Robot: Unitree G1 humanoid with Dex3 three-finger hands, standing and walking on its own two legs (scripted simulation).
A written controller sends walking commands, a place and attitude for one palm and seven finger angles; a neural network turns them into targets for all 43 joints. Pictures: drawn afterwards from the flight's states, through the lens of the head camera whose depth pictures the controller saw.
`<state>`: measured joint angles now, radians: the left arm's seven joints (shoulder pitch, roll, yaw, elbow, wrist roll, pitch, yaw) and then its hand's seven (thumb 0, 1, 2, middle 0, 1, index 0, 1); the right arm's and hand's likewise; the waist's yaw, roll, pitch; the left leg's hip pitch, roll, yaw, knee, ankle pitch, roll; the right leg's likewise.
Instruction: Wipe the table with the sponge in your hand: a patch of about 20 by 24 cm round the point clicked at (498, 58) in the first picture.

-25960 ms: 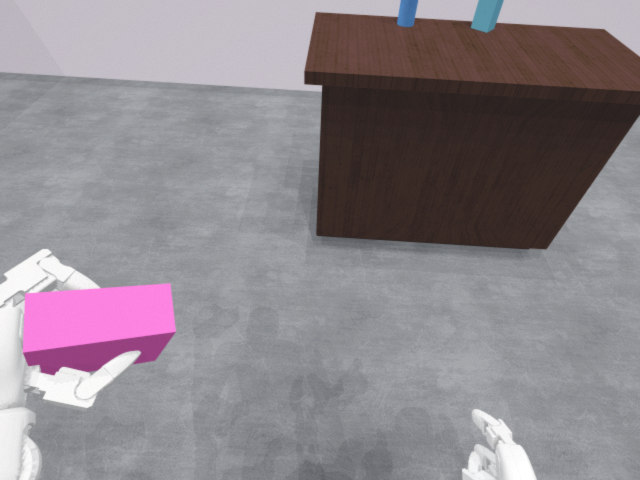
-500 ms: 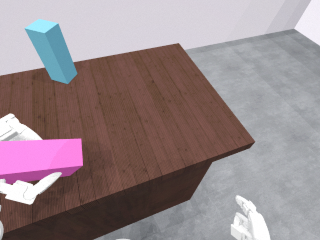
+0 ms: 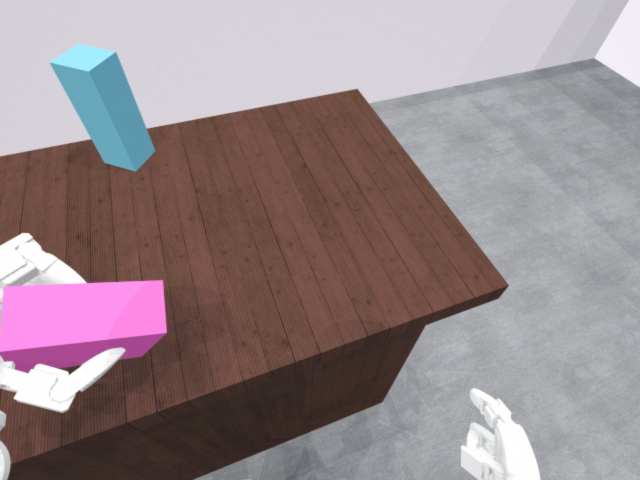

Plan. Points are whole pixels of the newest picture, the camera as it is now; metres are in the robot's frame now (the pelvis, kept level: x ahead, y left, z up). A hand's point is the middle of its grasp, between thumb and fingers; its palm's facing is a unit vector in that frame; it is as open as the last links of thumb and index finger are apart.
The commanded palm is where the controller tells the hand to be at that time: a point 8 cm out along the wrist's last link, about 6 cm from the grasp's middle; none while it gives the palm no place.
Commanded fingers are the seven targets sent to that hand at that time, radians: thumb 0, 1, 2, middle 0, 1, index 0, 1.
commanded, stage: shuffle to correct the standing spot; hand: left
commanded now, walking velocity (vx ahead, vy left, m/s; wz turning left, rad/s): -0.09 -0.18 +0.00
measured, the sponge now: (107, 326) +0.23 +0.21 +0.14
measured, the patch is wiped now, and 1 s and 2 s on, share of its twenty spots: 0.00 0.00 0.00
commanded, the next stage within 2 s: none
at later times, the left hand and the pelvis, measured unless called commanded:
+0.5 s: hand (42, 345) +0.20 +0.25 +0.16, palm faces +0.32 -0.85 -0.43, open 9.1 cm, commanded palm +0.15 +0.29 +0.18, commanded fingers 0.00 0.10 1.30 -1.20 -1.60 -1.20 -1.60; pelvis -0.01 +0.01 +0.00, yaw +0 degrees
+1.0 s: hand (66, 320) +0.22 +0.24 +0.16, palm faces +0.31 -0.85 -0.42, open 9.1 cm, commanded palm +0.16 +0.28 +0.18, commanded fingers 0.00 0.10 1.30 -1.20 -1.60 -1.20 -1.60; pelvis +0.00 +0.00 +0.00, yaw +0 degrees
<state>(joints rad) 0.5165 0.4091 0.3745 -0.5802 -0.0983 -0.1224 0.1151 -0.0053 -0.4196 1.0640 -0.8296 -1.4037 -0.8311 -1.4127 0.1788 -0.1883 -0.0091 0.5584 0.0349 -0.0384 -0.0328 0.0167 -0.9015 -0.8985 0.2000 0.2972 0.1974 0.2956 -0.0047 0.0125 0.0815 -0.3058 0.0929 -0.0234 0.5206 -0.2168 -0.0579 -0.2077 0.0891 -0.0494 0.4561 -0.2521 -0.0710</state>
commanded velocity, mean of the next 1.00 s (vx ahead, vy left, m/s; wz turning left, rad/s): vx -0.10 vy -0.19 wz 0.00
